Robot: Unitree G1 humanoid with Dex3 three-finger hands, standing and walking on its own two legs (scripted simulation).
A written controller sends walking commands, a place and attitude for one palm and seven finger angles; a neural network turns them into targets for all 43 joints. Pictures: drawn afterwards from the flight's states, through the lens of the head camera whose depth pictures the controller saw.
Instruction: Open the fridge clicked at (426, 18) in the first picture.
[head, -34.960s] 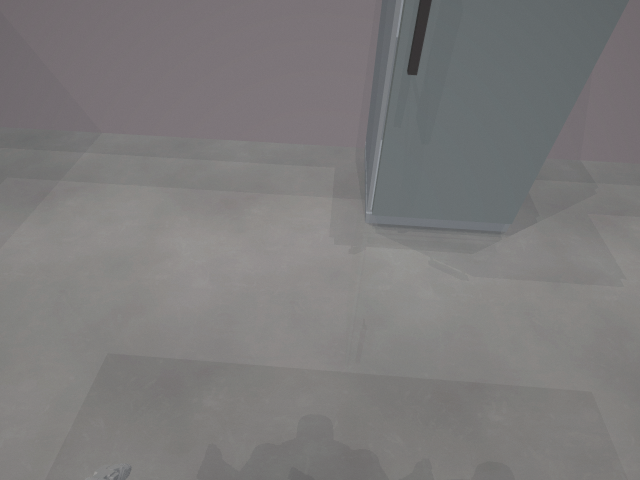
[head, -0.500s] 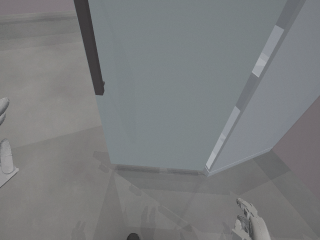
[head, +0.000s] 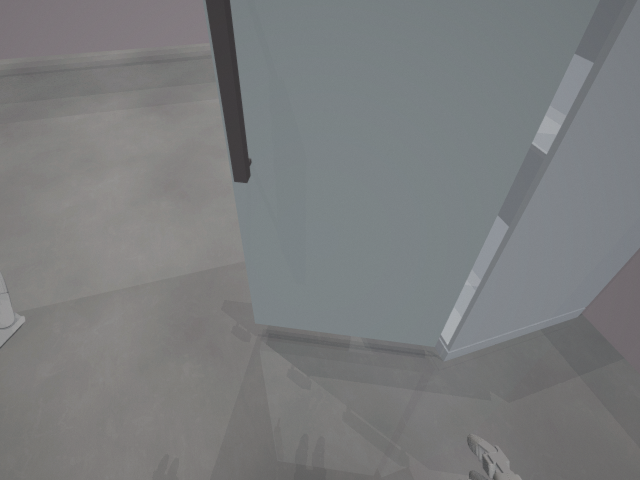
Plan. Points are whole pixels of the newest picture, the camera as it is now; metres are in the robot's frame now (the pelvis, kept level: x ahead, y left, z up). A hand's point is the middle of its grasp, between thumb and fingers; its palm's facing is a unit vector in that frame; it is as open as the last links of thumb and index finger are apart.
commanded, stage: stop stepping back and stand still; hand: left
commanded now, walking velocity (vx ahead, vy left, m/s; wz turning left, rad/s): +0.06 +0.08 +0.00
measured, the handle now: (231, 66) +0.71 +0.18 +0.21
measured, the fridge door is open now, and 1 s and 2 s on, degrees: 64 64 64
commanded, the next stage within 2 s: let the arm hang, fingers relaxed in 0.04 s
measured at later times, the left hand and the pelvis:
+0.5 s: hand out of the picture +0.08 +0.18 -0.16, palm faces +0.10 -0.98 -0.18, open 6.9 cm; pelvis +0.02 +0.00 +0.00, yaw +6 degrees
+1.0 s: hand out of the picture +0.04 +0.21 -0.16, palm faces +0.06 -0.98 -0.20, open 7.4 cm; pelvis +0.02 +0.03 +0.02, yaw +3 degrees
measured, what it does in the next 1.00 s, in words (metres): stands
